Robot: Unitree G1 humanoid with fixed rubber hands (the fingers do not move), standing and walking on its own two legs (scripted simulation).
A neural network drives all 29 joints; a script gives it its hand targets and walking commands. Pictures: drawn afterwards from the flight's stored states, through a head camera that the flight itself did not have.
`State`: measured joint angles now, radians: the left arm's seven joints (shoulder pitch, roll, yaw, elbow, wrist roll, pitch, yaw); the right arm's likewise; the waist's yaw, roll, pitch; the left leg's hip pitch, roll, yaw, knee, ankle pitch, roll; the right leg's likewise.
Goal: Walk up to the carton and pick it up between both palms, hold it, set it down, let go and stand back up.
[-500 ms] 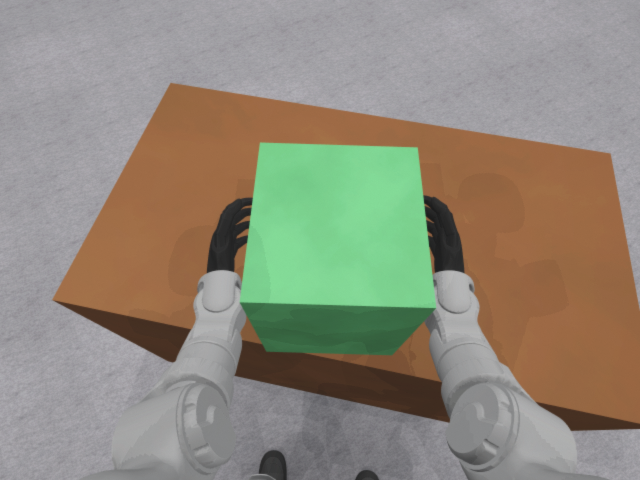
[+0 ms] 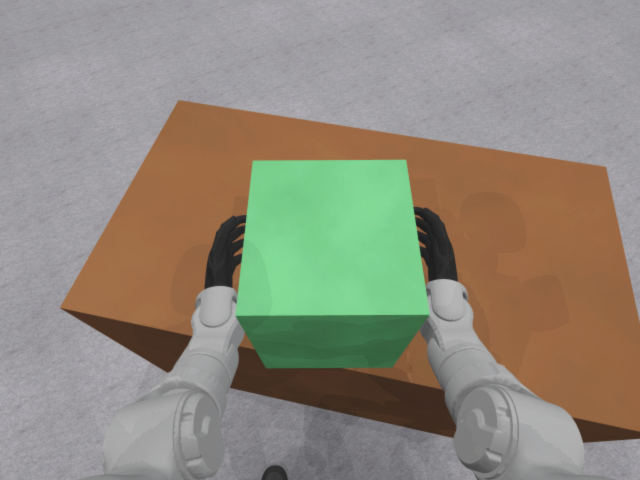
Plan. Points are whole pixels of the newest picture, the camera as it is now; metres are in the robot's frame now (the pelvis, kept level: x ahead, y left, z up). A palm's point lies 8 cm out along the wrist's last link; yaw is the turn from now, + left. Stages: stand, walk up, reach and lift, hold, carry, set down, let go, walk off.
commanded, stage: reach and lift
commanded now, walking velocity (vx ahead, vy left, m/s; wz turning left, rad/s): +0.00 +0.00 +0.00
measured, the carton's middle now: (329, 274) +0.40 +0.03 -0.06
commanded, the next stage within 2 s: none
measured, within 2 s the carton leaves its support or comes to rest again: leaves its support in 0.10 s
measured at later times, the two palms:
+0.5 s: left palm (220, 256) +0.36 +0.16 +0.05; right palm (473, 264) +0.37 -0.13 +0.06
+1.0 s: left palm (205, 228) +0.37 +0.17 +0.10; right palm (482, 241) +0.37 -0.13 +0.10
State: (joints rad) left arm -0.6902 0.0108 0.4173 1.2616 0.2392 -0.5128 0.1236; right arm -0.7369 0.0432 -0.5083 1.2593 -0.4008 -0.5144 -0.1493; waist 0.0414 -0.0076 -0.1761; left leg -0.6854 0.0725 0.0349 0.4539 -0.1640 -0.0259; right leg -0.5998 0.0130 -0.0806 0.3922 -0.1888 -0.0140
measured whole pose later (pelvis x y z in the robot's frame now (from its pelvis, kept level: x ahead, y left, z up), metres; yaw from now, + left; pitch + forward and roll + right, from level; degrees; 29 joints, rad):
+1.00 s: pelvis +0.00 +0.00 +0.02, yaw +2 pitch +1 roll -1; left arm -0.58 0.00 0.22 0.71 0.16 0.10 0.10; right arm -0.61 0.00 -0.11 0.88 0.08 -0.05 -0.19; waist -0.02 -0.04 -0.06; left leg -0.21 0.04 0.01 0.33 -0.15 -0.02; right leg -0.11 0.01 -0.07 0.25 -0.17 0.00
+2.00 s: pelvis -0.01 +0.01 +0.02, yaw +3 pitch -6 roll -1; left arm -0.45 -0.06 0.20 0.09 0.32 0.56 0.00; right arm -0.50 -0.02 0.01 0.49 0.19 0.20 -0.22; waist -0.08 -0.07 0.04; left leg -0.06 0.03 -0.01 0.33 -0.15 -0.02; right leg 0.05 0.00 -0.07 0.24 -0.18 0.00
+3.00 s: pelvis -0.04 +0.00 +0.02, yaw +2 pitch -7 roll +0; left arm -0.62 -0.05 0.27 0.15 0.36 0.68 -0.03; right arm -0.63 0.00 -0.07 0.56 0.14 0.28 -0.20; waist -0.07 -0.07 0.05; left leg -0.06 0.02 -0.01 0.29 -0.10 -0.01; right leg 0.01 -0.01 -0.06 0.27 -0.16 0.00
